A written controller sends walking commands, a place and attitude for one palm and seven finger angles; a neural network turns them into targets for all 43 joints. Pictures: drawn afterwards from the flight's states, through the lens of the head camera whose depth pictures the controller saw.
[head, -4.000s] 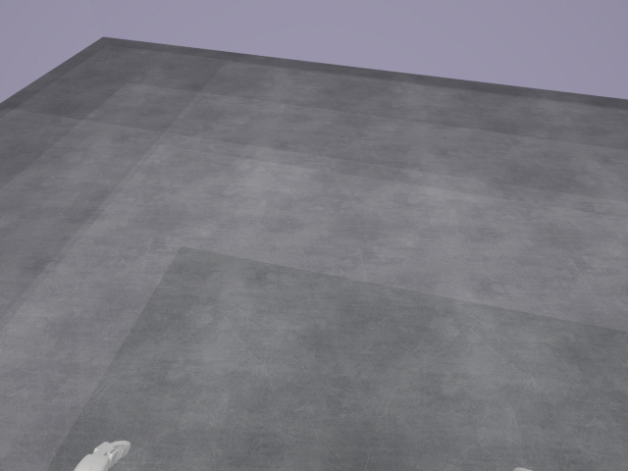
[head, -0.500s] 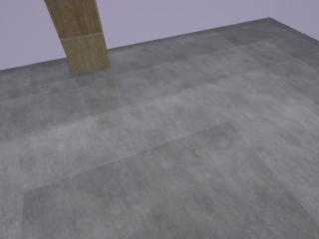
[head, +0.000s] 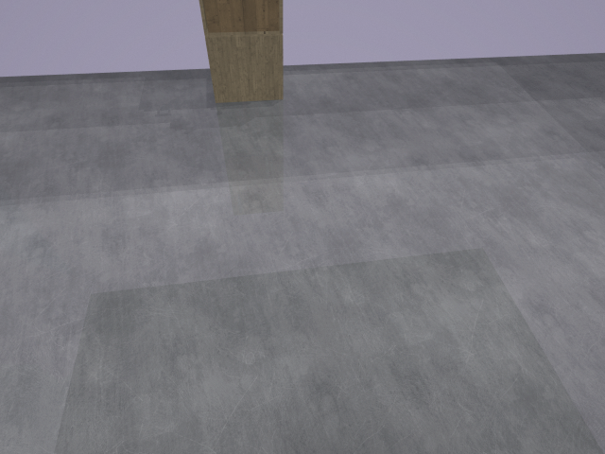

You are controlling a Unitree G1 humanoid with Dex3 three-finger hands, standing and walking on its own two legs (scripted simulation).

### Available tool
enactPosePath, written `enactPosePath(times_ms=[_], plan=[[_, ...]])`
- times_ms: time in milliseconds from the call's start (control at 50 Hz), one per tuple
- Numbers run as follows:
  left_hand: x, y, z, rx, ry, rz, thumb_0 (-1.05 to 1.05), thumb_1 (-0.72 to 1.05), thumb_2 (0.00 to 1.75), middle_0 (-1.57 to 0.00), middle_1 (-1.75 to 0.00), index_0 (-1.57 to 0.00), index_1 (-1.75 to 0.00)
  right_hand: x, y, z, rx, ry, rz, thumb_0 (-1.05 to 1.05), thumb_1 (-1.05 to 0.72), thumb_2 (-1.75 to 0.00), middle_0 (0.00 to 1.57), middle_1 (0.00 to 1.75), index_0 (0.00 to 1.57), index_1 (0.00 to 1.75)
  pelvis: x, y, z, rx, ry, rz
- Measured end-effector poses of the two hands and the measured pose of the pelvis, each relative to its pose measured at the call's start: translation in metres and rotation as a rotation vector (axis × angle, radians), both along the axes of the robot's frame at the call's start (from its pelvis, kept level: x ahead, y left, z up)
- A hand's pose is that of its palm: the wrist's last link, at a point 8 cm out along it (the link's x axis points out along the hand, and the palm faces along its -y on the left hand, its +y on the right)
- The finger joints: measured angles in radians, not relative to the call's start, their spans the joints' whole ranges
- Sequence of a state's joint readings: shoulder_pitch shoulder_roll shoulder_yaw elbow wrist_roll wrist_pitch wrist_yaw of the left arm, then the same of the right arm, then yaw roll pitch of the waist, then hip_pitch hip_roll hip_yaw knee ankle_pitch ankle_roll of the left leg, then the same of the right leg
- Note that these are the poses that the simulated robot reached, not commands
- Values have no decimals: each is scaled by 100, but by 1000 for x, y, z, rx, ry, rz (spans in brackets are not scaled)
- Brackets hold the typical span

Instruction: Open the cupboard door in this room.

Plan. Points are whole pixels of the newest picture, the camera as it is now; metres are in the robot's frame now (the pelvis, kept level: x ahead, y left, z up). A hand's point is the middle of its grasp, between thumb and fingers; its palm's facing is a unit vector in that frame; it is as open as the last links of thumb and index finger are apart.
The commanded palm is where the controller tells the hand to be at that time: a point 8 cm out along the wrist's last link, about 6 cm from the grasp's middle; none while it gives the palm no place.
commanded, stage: turn or walk to find it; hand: left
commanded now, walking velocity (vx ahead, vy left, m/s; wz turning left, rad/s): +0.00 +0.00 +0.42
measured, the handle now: out of the picture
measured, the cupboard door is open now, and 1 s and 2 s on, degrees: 0 0 0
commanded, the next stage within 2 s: stand and wait in 1.12 s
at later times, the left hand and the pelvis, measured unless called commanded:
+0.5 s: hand out of the picture +0.03 +0.23 -0.15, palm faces +0.18 -0.95 -0.27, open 7.4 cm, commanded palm none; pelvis -0.03 +0.02 +0.01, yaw +10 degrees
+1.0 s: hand out of the picture -0.11 +0.19 -0.16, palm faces +0.43 -0.86 -0.25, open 7.3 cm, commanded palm none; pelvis -0.06 +0.00 +0.00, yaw +24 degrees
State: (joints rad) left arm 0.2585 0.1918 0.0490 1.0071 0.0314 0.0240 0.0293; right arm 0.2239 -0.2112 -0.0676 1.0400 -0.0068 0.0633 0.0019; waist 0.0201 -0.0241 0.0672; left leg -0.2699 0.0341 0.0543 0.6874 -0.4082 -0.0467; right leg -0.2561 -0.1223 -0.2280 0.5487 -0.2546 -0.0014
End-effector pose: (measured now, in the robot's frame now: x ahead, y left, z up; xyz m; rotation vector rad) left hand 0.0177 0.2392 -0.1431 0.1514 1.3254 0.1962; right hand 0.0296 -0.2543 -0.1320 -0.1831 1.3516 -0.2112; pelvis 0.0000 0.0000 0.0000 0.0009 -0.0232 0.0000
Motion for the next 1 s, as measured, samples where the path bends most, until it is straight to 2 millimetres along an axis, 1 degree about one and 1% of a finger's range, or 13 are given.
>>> enactPosePath(times_ms=[60,120,220,300,420,500,560,600,700,800,900,940,1000], plan=[[-17,21,-15,-12,25,40,0,90,90,-20,-30,-21,-30,21,17,2,-25,-72,48,1,-91,-90,20,30,20,30,-5,15,-8,-4,-1,20],[-26,36,-13,-12,51,53,0,90,90,-20,-30,-20,-30,33,34,13,-26,-123,78,1,-91,-90,20,30,20,30,-9,25,-2,-12,-3,23],[-24,51,2,-7,6,74,0,91,90,-19,-30,-20,-30,42,56,21,-8,-152,121,1,-90,-90,20,30,20,30,-15,35,8,-26,6,59],[-19,57,10,12,-36,86,0,91,90,-19,-30,-20,-30,41,64,20,14,-155,139,1,-90,-90,21,30,20,30,-19,37,11,-21,12,85],[-8,52,20,43,-89,94,0,90,90,-19,-30,-20,-30,24,57,8,40,-111,148,1,-90,-90,21,30,20,30,-28,29,9,-8,22,134],[-1,37,28,63,-133,96,0,90,90,-19,-30,-20,-30,8,40,-4,56,-57,154,1,-90,-90,21,30,20,30,-35,15,6,0,30,169],[-3,22,30,85,-169,105,0,90,90,-19,-30,-20,-30,-1,23,-17,73,-25,160,1,-90,-90,21,30,20,30,-38,1,0,18,36,193],[-10,11,33,96,-176,116,0,90,90,-19,-30,-20,-30,-3,12,-22,78,-7,167,1,-90,-90,21,30,20,30,-41,-7,-1,9,29,214],[-42,-8,42,96,-155,185,0,90,90,-20,-30,-21,-30,4,-6,-16,75,18,218,1,-90,-90,20,30,20,30,-43,-18,8,33,16,274],[-72,-19,38,80,-122,251,0,90,90,-20,-30,-21,-30,16,-12,-13,57,26,277,1,-91,-90,20,30,20,30,-45,-22,9,32,12,334],[-109,-18,30,67,-76,327,0,91,90,-20,-30,-21,-30,37,1,-9,36,28,357,1,-91,-90,20,30,20,30,-50,-17,8,29,17,384],[-127,-16,25,56,-50,357,0,91,90,-20,-30,-21,-30,49,13,-7,31,11,395,1,-91,-90,20,30,20,30,-54,-12,6,25,20,401],[-155,-8,14,38,-9,404,0,91,90,-20,-30,-21,-30,70,39,-4,24,-35,457,1,-91,-90,20,30,20,30,-60,-1,2,13,25,427]])
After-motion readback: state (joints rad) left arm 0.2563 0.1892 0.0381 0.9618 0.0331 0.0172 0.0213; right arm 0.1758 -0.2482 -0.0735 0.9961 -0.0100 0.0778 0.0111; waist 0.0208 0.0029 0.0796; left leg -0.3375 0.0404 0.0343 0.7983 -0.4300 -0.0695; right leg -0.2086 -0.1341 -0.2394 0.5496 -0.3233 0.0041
